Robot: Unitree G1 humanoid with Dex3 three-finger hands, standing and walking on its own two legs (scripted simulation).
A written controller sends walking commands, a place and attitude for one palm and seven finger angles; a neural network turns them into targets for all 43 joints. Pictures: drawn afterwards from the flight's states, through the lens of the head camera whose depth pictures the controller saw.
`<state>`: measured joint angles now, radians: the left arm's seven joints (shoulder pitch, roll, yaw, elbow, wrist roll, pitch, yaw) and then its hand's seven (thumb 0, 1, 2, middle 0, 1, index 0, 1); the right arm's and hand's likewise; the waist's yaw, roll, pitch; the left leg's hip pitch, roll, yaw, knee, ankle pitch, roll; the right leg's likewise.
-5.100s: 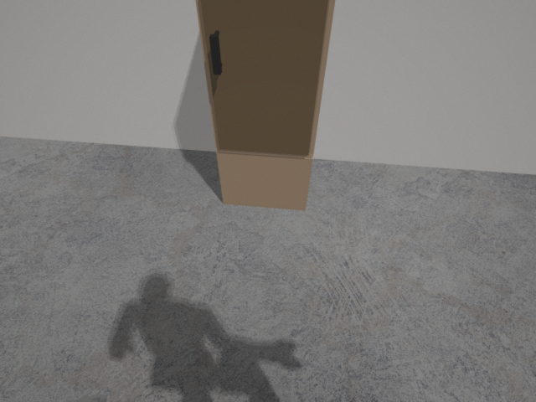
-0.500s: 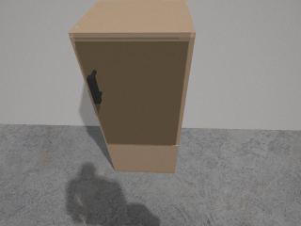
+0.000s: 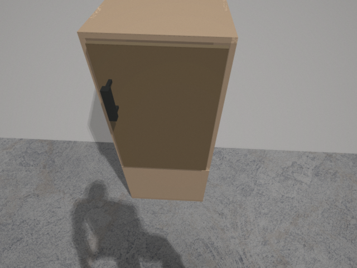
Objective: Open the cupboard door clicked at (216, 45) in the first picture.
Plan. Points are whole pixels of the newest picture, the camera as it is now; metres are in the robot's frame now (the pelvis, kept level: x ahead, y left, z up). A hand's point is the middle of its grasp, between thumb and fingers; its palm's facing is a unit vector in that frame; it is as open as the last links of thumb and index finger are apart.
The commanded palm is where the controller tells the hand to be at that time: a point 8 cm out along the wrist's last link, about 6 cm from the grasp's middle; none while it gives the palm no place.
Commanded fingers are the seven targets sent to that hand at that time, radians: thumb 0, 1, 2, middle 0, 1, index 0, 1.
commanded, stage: look again from close up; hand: left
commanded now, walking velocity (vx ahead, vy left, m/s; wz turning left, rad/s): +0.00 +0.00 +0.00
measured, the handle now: (111, 100) +0.58 +0.24 +0.04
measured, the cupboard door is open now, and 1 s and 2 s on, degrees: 0 0 0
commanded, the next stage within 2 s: raise the hand with hooked fingers in 0.24 s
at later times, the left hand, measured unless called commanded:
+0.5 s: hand (101, 228) +0.21 +0.19 -0.04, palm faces +0.26 -0.96 -0.12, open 7.5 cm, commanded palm +0.14 +0.24 -0.05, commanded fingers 0.00 0.69 0.81 -0.22 -0.44 -0.22 -0.44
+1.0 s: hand (94, 227) +0.21 +0.20 -0.02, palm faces -0.04 -1.00 -0.05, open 10.0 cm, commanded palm +0.19 +0.27 -0.01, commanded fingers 0.00 0.11 0.56 -0.26 -0.81 -0.26 -0.81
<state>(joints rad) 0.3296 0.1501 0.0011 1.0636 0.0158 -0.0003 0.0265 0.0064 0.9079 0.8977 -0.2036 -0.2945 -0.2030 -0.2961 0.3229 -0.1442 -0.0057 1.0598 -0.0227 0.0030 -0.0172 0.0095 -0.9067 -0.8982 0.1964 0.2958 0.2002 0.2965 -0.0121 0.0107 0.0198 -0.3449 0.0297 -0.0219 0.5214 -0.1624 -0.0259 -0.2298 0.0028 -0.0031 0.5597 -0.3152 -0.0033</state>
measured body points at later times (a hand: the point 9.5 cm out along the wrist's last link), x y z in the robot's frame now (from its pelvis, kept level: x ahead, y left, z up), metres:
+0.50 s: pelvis +0.04 +0.00 -0.01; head +0.05 -0.01 +0.44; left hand +0.20 +0.24 -0.03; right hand +0.15 -0.24 -0.12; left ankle +0.07 +0.14 -0.73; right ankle -0.01 -0.12 -0.73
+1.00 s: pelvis +0.00 +0.00 -0.09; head +0.05 +0.01 +0.36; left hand +0.21 +0.26 -0.02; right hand +0.20 -0.22 -0.16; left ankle +0.07 +0.14 -0.73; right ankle -0.01 -0.12 -0.73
